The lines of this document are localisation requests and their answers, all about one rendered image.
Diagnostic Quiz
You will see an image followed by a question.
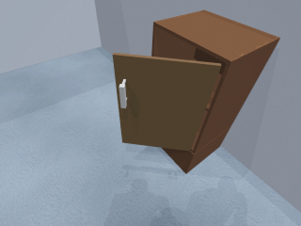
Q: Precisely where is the cupboard door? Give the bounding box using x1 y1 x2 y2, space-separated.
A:
112 53 222 152

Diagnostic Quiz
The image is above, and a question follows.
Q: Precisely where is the handle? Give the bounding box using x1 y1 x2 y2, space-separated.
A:
119 79 127 108

